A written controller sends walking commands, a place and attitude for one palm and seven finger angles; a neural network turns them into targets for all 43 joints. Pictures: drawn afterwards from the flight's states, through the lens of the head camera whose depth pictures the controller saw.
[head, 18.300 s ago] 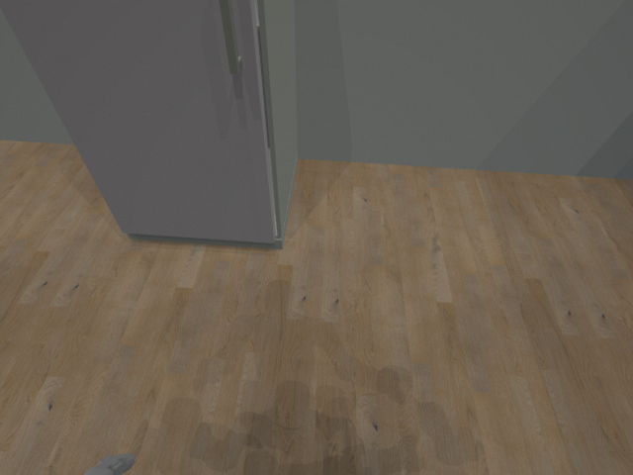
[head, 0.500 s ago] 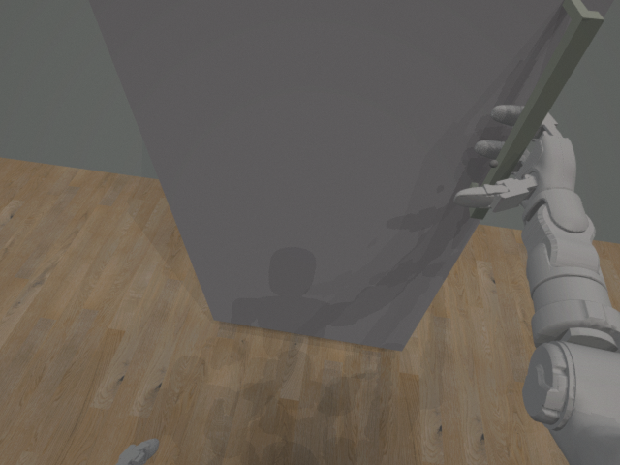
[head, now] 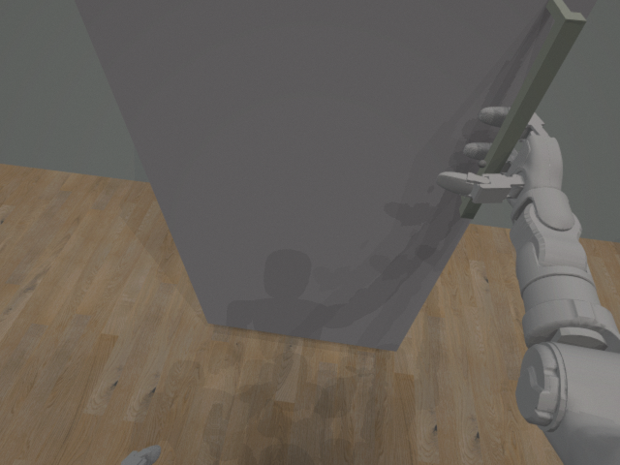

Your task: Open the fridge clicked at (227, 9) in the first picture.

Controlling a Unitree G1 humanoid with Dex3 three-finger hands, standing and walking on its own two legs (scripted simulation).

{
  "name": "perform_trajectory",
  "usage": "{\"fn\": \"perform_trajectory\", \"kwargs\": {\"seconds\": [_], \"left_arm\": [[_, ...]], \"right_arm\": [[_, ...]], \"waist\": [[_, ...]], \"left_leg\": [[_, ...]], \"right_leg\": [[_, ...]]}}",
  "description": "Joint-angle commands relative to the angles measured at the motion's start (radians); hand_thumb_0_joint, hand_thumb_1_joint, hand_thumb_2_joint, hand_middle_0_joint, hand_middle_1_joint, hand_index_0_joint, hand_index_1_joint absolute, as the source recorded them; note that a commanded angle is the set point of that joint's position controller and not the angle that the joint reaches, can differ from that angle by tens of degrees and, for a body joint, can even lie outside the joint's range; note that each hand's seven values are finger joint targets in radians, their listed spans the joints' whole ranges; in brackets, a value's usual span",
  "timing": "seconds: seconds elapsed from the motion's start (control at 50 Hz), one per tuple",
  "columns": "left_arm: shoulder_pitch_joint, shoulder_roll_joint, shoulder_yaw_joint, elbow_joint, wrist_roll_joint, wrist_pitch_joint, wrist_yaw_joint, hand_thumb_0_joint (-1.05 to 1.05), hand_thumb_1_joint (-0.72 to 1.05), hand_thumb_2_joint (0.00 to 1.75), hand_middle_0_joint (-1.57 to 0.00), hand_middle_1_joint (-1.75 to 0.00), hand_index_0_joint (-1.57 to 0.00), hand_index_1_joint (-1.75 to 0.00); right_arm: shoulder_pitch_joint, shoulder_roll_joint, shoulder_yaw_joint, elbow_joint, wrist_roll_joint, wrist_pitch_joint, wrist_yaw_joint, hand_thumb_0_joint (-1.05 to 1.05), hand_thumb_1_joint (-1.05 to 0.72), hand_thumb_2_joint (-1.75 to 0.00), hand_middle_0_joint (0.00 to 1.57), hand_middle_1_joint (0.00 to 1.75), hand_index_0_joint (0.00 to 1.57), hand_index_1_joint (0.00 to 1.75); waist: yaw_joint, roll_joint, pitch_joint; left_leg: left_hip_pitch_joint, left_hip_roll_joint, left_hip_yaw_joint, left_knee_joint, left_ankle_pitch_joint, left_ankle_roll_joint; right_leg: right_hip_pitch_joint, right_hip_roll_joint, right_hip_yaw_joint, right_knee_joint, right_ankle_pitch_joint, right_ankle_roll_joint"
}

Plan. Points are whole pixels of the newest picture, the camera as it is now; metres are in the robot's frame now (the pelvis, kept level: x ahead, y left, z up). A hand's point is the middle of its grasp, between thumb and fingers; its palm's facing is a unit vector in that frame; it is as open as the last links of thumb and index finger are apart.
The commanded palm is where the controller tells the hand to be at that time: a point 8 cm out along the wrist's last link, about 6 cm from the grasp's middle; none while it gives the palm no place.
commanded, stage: grip the handle and tug to test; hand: right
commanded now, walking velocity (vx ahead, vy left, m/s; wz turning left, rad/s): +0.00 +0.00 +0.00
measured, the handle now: (503, 127) +0.52 -0.19 +0.18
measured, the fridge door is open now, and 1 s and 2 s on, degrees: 0 0 18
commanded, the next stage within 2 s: pull the door a little, standing still in 1.14 s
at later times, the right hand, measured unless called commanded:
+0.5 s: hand (482, 162) +0.47 -0.16 +0.16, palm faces +0.05 +1.00 -0.01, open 5.2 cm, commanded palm +0.44 -0.20 +0.17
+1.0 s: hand (481, 163) +0.47 -0.16 +0.16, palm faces +0.05 +1.00 +0.00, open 5.2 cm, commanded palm +0.42 -0.20 +0.17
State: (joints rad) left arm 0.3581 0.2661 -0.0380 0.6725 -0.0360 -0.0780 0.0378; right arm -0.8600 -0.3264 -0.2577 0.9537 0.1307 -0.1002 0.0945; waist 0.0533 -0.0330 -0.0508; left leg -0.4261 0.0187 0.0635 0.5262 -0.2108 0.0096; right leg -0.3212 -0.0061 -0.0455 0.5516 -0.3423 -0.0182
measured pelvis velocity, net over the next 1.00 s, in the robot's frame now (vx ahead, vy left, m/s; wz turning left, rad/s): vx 0.01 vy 0.00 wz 0.03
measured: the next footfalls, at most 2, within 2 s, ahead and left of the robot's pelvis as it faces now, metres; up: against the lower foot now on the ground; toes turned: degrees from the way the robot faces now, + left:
none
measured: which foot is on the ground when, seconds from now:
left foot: down 0.00-1.00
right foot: down 0.00-1.00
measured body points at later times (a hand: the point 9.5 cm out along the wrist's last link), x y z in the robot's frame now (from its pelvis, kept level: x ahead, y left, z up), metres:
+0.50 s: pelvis +0.00 +0.00 +0.00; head +0.04 +0.01 +0.45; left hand +0.07 +0.26 -0.12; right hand +0.46 -0.21 +0.17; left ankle +0.03 +0.12 -0.73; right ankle -0.04 -0.10 -0.73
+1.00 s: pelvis +0.01 +0.00 +0.00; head +0.04 +0.01 +0.45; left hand +0.07 +0.26 -0.12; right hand +0.46 -0.21 +0.16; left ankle +0.03 +0.12 -0.73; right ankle -0.04 -0.10 -0.73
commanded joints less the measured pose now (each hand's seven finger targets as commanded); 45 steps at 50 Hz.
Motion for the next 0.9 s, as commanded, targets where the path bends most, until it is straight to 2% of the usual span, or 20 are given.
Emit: {"fn": "perform_trajectory", "kwargs": {"seconds": [0.0, 0.02, 0.1, 0.12, 0.16, 0.18, 0.3, 0.34, 0.38, 0.42, 0.46, 0.48, 0.56, 0.6, 0.64, 0.7, 0.72, 0.78, 0.82, 0.88], "left_arm": [[0.03, 0.142, 0.053, -0.096, 0.003, -0.04, 0.015, 0.0, 0.9, 0.9, -0.2, -0.3, -0.2, -0.3], [0.032, 0.142, 0.053, -0.095, 0.002, -0.04, 0.016, 0.0, 0.9, 0.9, -0.2, -0.3, -0.2, -0.3], [0.029, 0.137, 0.052, -0.097, 0.001, -0.042, 0.015, 0.0, 0.9, 0.9, -0.2, -0.3, -0.2, -0.3], [0.037, 0.14, 0.056, -0.092, 0.003, -0.044, 0.016, 0.0, 0.9, 0.9, -0.2, -0.3, -0.2, -0.3], [0.034, 0.136, 0.055, -0.092, 0.003, -0.049, 0.014, 0.0, 0.9, 0.9, -0.2, -0.3, -0.2, -0.3], [0.043, 0.143, 0.057, -0.09, 0.004, -0.047, 0.014, 0.0, 0.9, 0.9, -0.2, -0.3, -0.2, -0.3], [0.047, 0.146, 0.053, -0.085, 0.004, -0.045, 0.019, 0.0, 0.9, 0.9, -0.2, -0.3, -0.2, -0.3], [0.043, 0.142, 0.051, -0.089, 0.004, -0.045, 0.019, 0.0, 0.9, 0.9, -0.2, -0.3, -0.2, -0.3], [0.052, 0.15, 0.054, -0.088, 0.007, -0.041, 0.019, 0.0, 0.9, 0.9, -0.2, -0.3, -0.2, -0.3], [0.042, 0.141, 0.053, -0.098, 0.005, -0.045, 0.015, 0.0, 0.9, 0.9, -0.2, -0.3, -0.2, -0.3], [0.042, 0.142, 0.053, -0.1, 0.003, -0.043, 0.015, 0.0, 0.9, 0.9, -0.2, -0.3, -0.2, -0.3], [0.048, 0.148, 0.054, -0.098, 0.005, -0.04, 0.015, 0.0, 0.9, 0.9, -0.2, -0.3, -0.2, -0.3], [0.04, 0.143, 0.054, -0.103, 0.002, -0.037, 0.016, 0.0, 0.9, 0.9, -0.2, -0.3, -0.2, -0.3], [0.045, 0.144, 0.054, -0.099, 0.003, -0.036, 0.016, 0.0, 0.9, 0.9, -0.2, -0.3, -0.2, -0.3], [0.053, 0.149, 0.054, -0.094, 0.003, -0.035, 0.019, 0.0, 0.9, 0.9, -0.2, -0.3, -0.2, -0.3], [0.054, 0.15, 0.053, -0.095, 0.004, -0.033, 0.021, 0.0, 0.9, 0.9, -0.2, -0.3, -0.2, -0.3], [0.052, 0.147, 0.054, -0.099, 0.005, -0.033, 0.019, 0.0, 0.9, 0.9, -0.2, -0.3, -0.2, -0.3], [0.046, 0.149, 0.055, -0.115, 0.004, -0.028, 0.015, 0.0, 0.9, 0.9, -0.2, -0.3, -0.2, -0.3], [0.028, 0.144, 0.053, -0.13, 0.0, -0.027, 0.013, 0.0, 0.9, 0.9, -0.2, -0.3, -0.2, -0.3], [0.021, 0.145, 0.059, -0.141, -0.001, -0.022, 0.012, 0.0, 0.9, 0.9, -0.2, -0.3, -0.2, -0.3]], "right_arm": [[-0.516, -0.184, -0.029, -0.225, 0.009, -0.077, 0.025, 0.0, -0.2, -0.6, 0.38, 1.3, 0.38, 1.3], [-0.527, -0.182, -0.023, -0.222, 0.008, -0.076, 0.027, 0.0, -0.25, -0.62, 0.38, 1.31, 0.38, 1.31], [-0.551, -0.147, 0.011, -0.23, 0.006, -0.077, 0.029, 0.0, -0.43, -0.7, 0.4, 1.33, 0.4, 1.33], [-0.56, -0.175, -0.012, -0.237, 0.004, -0.081, 0.025, 0.0, -0.48, -0.72, 0.41, 1.34, 0.41, 1.34], [-0.545, -0.124, 0.022, -0.229, 0.009, -0.078, 0.028, 0.0, -0.57, -0.76, 0.42, 1.35, 0.42, 1.35], [-0.543, -0.142, 0.011, -0.219, 0.012, -0.079, 0.028, 0.0, -0.62, -0.78, 0.42, 1.36, 0.42, 1.36], [-0.579, -0.195, -0.02, -0.186, 0.002, -0.085, 0.035, 0.0, -0.9, -0.9, 0.45, 1.4, 0.45, 1.4], [-0.558, -0.175, -0.013, -0.164, 0.006, -0.084, 0.039, 0.0, -0.9, -0.9, 0.45, 1.4, 0.45, 1.4], [-0.552, -0.225, -0.047, -0.168, 0.003, -0.092, 0.039, 0.0, -0.9, -0.9, 0.45, 1.4, 0.45, 1.4], [-0.543, -0.192, -0.029, -0.198, 0.008, -0.098, 0.044, 0.0, -0.9, -0.9, 0.45, 1.4, 0.45, 1.4], [-0.536, -0.185, -0.02, -0.2, 0.01, -0.094, 0.045, 0.0, -0.9, -0.9, 0.45, 1.4, 0.45, 1.4], [-0.529, -0.194, -0.028, -0.18, 0.013, -0.091, 0.045, 0.0, -0.9, -0.9, 0.45, 1.4, 0.45, 1.4], [-0.547, -0.189, -0.021, -0.207, 0.009, -0.086, 0.046, 0.0, -0.9, -0.9, 0.45, 1.4, 0.45, 1.4], [-0.558, -0.185, -0.017, -0.196, 0.012, -0.082, 0.043, 0.0, -0.9, -0.9, 0.45, 1.4, 0.45, 1.4], [-0.543, -0.222, -0.051, -0.16, 0.013, -0.077, 0.041, 0.0, -0.9, -0.9, 0.45, 1.4, 0.45, 1.4], [-0.569, -0.244, -0.06, -0.155, 0.007, -0.082, 0.045, 0.0, -0.9, -0.9, 0.45, 1.4, 0.45, 1.4], [-0.544, -0.24, -0.063, -0.165, 0.008, -0.084, 0.049, 0.0, -0.9, -0.9, 0.45, 1.4, 0.45, 1.4], [-0.458, -0.244, -0.079, -0.185, 0.016, -0.086, 0.057, 0.0, -0.9, -0.9, 0.45, 1.4, 0.45, 1.4], [-0.439, -0.224, -0.066, -0.231, 0.024, -0.081, 0.059, 0.0, -0.9, -0.9, 0.45, 1.4, 0.45, 1.4], [-0.39, -0.22, -0.064, -0.292, 0.025, -0.068, 0.058, 0.0, -0.9, -0.9, 0.45, 1.4, 0.45, 1.4]], "waist": [[0.019, 0.015, -0.347], [0.025, 0.04, -0.336], [0.031, -0.015, -0.338], [0.029, -0.005, -0.352], [0.032, 0.0, -0.349], [0.036, 0.051, -0.346], [0.037, 0.023, -0.345], [0.034, 0.016, -0.338], [0.026, 0.041, -0.363], [0.022, -0.009, -0.374], [0.025, 0.004, -0.367], [0.031, 0.065, -0.348], [0.029, -0.01, -0.351], [0.039, 0.002, -0.343], [0.035, 0.051, -0.33], [0.038, 0.046, -0.34], [0.025, 0.013, -0.359], [0.006, 0.046, -0.375], [-0.001, 0.005, -0.371], [-0.013, 0.024, -0.388]], "left_leg": [[0.245, -0.019, -0.035, -0.004, 0.321, 0.03], [0.246, -0.02, -0.033, -0.005, 0.314, 0.028], [0.221, -0.019, -0.034, -0.007, 0.301, 0.03], [0.225, -0.02, -0.033, -0.005, 0.301, 0.03], [0.212, -0.022, -0.03, -0.006, 0.306, 0.029], [0.224, -0.022, -0.029, -0.009, 0.309, 0.027], [0.233, -0.017, -0.037, -0.006, 0.293, 0.027], [0.227, -0.018, -0.037, -0.005, 0.299, 0.028], [0.251, -0.017, -0.038, 0.002, 0.306, 0.028], [0.247, -0.018, -0.041, 0.003, 0.324, 0.029], [0.244, -0.02, -0.037, 0.006, 0.334, 0.029], [0.248, -0.02, -0.035, 0.002, 0.334, 0.026], [0.232, -0.02, -0.037, 0.0, 0.313, 0.028], [0.221, -0.02, -0.038, -0.003, 0.302, 0.026], [0.232, -0.02, -0.039, -0.006, 0.293, 0.023], [0.242, -0.015, -0.045, -0.005, 0.289, 0.021], [0.252, -0.016, -0.047, 0.0, 0.308, 0.025], [0.287, -0.016, -0.042, 0.006, 0.341, 0.027], [0.286, -0.017, -0.044, 0.006, 0.343, 0.028], [0.304, -0.018, -0.037, 0.008, 0.367, 0.031]], "right_leg": [[0.046, -0.002, 0.048, -0.059, 0.351, -0.003], [0.035, -0.002, 0.049, -0.063, 0.334, -0.003], [0.057, 0.0, 0.051, -0.058, 0.337, -0.002], [0.06, -0.001, 0.054, -0.057, 0.34, 0.0], [0.072, -0.003, 0.052, -0.055, 0.352, 0.001], [0.058, -0.005, 0.054, -0.055, 0.348, -0.003], [0.025, 0.004, 0.05, -0.059, 0.302, -0.007], [0.025, 0.005, 0.047, -0.056, 0.305, -0.006], [0.015, 0.003, 0.048, -0.052, 0.312, -0.008], [0.034, 0.005, 0.044, -0.048, 0.333, -0.005], [0.034, 0.003, 0.046, -0.048, 0.348, -0.004], [0.016, 0.0, 0.047, -0.048, 0.339, -0.009], [0.029, 0.004, 0.046, -0.051, 0.323, -0.006], [0.027, 0.002, 0.047, -0.049, 0.312, -0.007], [-0.001, 0.002, 0.045, -0.053, 0.284, -0.01], [-0.014, 0.005, 0.042, -0.055, 0.271, -0.013], [-0.005, 0.007, 0.04, -0.051, 0.291, -0.011], [-0.009, 0.004, 0.036, -0.049, 0.324, -0.011], [0.0, 0.005, 0.031, -0.055, 0.326, -0.009], [0.022, -0.003, 0.035, -0.055, 0.378, -0.008]]}}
